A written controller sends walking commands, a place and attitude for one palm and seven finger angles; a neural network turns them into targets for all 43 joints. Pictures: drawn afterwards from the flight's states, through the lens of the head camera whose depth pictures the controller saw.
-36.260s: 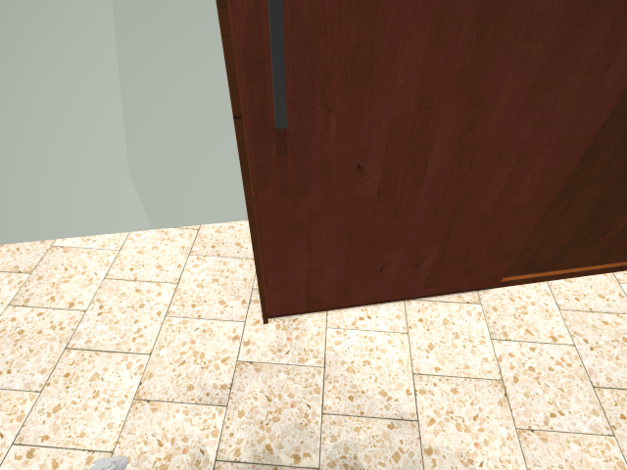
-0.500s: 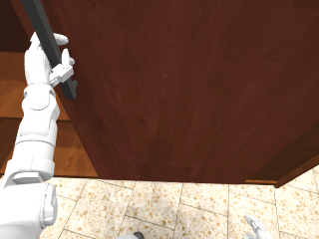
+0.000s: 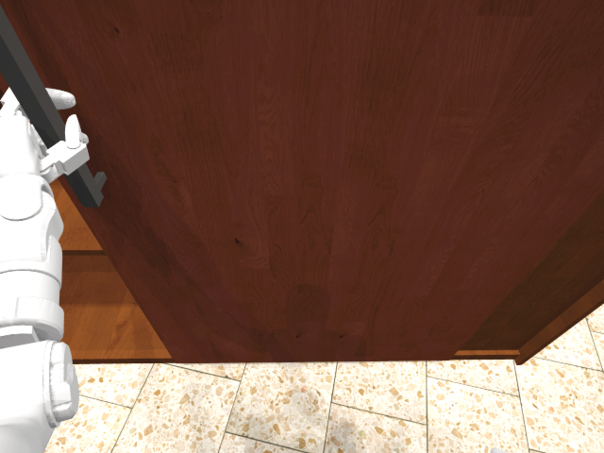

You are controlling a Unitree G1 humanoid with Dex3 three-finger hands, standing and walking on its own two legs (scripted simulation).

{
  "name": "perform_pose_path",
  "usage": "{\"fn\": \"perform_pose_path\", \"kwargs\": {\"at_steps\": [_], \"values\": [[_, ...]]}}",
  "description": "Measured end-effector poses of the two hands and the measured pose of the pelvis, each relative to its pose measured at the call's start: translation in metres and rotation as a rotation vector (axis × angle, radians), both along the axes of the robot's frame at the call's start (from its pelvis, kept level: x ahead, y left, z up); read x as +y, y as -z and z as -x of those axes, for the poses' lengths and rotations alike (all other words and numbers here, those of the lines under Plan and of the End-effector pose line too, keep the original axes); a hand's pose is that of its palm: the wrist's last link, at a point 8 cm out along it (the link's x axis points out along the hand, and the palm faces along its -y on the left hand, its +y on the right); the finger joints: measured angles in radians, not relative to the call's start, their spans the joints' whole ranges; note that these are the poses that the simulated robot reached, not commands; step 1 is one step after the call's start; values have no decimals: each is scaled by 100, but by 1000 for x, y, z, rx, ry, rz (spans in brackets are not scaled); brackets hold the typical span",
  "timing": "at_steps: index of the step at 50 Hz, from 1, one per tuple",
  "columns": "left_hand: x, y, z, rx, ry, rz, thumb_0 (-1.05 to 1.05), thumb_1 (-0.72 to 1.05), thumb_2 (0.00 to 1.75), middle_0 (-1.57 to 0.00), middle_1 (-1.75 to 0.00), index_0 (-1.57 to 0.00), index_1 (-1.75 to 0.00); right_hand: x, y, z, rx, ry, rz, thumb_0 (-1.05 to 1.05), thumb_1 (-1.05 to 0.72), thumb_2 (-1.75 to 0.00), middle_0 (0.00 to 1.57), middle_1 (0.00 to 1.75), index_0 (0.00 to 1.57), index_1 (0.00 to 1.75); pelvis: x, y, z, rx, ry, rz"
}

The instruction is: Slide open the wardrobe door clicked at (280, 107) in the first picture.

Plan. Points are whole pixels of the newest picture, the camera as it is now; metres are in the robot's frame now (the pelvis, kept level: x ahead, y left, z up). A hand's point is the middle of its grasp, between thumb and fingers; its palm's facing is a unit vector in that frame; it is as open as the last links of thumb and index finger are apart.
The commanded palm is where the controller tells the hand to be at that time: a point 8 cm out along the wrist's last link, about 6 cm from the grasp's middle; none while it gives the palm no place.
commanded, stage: stop walking and hold the door there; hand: left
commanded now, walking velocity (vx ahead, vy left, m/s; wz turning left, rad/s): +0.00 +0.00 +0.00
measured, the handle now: (42, 90) +0.45 +0.34 +0.24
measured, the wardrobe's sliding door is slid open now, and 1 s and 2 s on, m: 0.62 0.62 0.62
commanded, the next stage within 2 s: loosen the grip on the handle in 0.16 s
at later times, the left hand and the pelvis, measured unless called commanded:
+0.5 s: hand (64, 150) +0.41 +0.32 +0.19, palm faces +0.44 -0.87 -0.24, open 8.2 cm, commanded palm +0.38 +0.35 +0.19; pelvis -0.02 +0.01 +0.00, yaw +1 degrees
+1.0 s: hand (75, 148) +0.42 +0.31 +0.19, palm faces +0.43 -0.88 -0.20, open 14.0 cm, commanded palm +0.38 +0.36 +0.19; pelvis -0.01 +0.00 -0.01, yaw -2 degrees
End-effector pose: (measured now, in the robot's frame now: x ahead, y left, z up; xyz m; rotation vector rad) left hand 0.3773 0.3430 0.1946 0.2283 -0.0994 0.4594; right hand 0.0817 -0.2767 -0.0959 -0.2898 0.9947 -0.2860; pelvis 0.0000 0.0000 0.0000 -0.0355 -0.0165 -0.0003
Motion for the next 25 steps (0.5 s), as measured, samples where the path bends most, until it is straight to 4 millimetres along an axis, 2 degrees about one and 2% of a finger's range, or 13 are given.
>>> {"fn": "perform_pose_path", "kwargs": {"at_steps": [6, 13, 16, 19, 22, 25], "values": [[0, 0, 0, -9, 4, -6, -16, 69, 82, -45, -140, -33, -140, -1, -7, -15, -49, 2, 8, 1, -91, -90, 20, 29, 20, 30, 0, 0, -2, 2, 7, 1], [1, 1, 0, -15, 13, -8, -16, 69, 81, -45, -140, -33, -140, 13, -7, -24, -77, -17, -17, 1, -90, -90, 21, 29, 20, 30, 4, 0, -1, 6, 10, 2], [10, -1, -8, 21, 38, 18, -16, 62, 80, -46, -140, -37, -141, 19, -9, -23, -83, -56, -28, 1, -90, -90, 21, 29, 20, 30, 2, 0, 4, 28, 2, -6], [14, -2, -7, 26, 36, 80, -13, 54, 77, -48, -143, -44, -144, 21, -13, -18, -96, -65, -24, 1, -90, -90, 21, 30, 20, 30, 1, 0, 9, 54, -13, -12], [15, -4, 1, 40, 12, 18, -9, 43, 70, -48, -143, -46, -144, 20, -12, -11, -114, -66, -19, 1, -90, -90, 21, 30, 20, 30, 4, 1, 15, 61, -11, -9], [12, -4, 5, 39, 3, -30, -5, 24, 60, -48, -142, -46, -142, 19, -7, 0, -99, -66, -15, 1, -90, -90, 21, 30, 20, 30, 5, 4, 21, 60, -20, -8]]}}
